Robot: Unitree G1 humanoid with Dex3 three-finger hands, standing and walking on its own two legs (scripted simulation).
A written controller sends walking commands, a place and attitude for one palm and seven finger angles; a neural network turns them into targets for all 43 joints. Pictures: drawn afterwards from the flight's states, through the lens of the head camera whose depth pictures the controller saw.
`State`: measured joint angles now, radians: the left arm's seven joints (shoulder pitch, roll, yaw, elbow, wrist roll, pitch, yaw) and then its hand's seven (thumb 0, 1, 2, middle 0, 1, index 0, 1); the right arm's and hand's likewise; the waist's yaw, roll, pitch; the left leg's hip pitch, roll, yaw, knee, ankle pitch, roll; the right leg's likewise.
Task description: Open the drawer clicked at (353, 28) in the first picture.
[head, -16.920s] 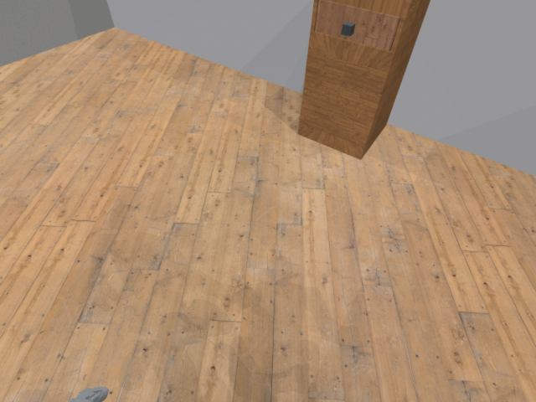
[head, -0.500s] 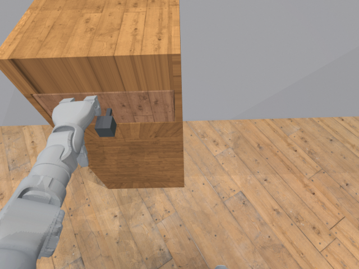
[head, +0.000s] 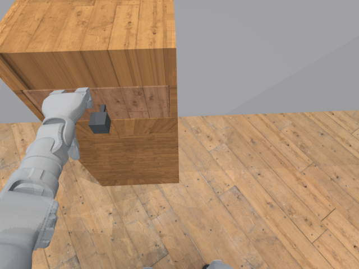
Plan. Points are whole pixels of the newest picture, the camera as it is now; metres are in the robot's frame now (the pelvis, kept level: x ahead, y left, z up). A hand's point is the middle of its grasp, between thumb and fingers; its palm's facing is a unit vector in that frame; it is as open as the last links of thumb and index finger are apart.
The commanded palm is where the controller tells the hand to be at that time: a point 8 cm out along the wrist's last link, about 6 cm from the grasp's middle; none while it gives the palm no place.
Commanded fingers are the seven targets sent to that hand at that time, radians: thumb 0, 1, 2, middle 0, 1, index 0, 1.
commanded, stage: move the hooked fingers above the handle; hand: left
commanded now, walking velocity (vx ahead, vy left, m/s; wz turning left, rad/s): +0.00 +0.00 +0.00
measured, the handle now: (101, 116) +0.52 +0.22 -0.04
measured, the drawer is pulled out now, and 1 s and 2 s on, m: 0.00 0.00 0.00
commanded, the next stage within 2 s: lift the fingers back up to retry in 1.34 s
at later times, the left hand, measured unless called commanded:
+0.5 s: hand (75, 113) +0.47 +0.25 +0.04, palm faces -0.13 +0.02 -0.99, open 13.7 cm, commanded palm +0.46 +0.23 +0.08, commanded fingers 0.00 -0.50 0.30 -0.30 -1.20 -0.30 -1.20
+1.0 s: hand (98, 107) +0.49 +0.20 +0.04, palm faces +0.04 +0.04 -1.00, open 13.4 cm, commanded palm +0.46 +0.24 +0.08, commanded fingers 0.00 -0.50 0.30 -0.30 -1.20 -0.30 -1.20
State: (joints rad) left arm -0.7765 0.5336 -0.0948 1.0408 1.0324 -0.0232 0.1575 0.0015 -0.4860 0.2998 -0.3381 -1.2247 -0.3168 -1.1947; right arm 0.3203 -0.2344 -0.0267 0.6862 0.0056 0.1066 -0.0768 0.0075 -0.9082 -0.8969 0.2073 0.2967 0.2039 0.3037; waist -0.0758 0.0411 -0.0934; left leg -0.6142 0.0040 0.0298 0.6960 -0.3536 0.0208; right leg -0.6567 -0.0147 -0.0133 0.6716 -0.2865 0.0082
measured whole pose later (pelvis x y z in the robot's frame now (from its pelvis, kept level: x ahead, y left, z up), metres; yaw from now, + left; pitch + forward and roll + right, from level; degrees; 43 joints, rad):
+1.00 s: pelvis +0.00 +0.00 -0.01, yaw -1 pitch +18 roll +0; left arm -0.83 0.43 -0.06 1.03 1.10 0.04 0.40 0.00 -0.49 0.30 -0.40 -1.26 -0.38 -1.28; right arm 0.25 -0.25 -0.01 0.72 -0.01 0.15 -0.03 0.01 -0.91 -0.90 0.20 0.30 0.20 0.30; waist -0.10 0.07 -0.12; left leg -0.72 0.01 0.05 0.79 -0.39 0.02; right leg -0.76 -0.01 0.00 0.76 -0.31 0.01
